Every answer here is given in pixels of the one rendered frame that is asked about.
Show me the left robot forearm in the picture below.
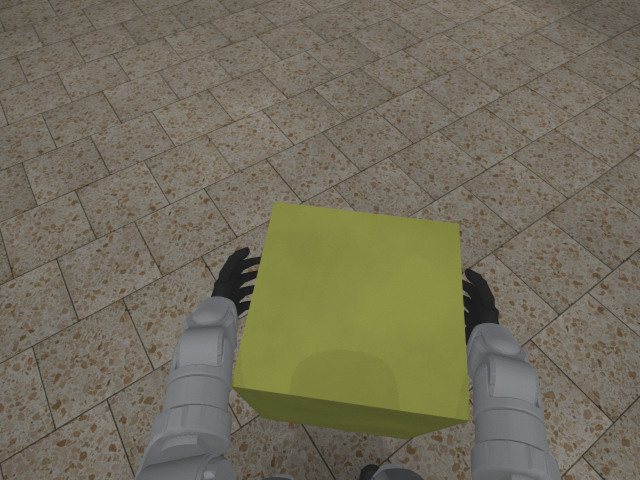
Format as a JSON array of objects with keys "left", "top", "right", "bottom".
[{"left": 134, "top": 296, "right": 238, "bottom": 480}]

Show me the robot right shin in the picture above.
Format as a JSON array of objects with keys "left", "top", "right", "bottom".
[{"left": 372, "top": 463, "right": 399, "bottom": 478}]

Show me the left robot upper arm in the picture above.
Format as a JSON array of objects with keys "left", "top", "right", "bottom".
[{"left": 135, "top": 453, "right": 237, "bottom": 480}]

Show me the right robot hand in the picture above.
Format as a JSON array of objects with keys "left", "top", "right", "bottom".
[{"left": 462, "top": 268, "right": 499, "bottom": 345}]

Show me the carton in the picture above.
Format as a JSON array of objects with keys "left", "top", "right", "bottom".
[{"left": 231, "top": 202, "right": 471, "bottom": 439}]

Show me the right robot forearm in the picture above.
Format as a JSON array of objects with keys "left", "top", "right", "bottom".
[{"left": 466, "top": 323, "right": 561, "bottom": 480}]

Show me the left robot hand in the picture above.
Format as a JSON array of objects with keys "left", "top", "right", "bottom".
[{"left": 211, "top": 247, "right": 261, "bottom": 316}]

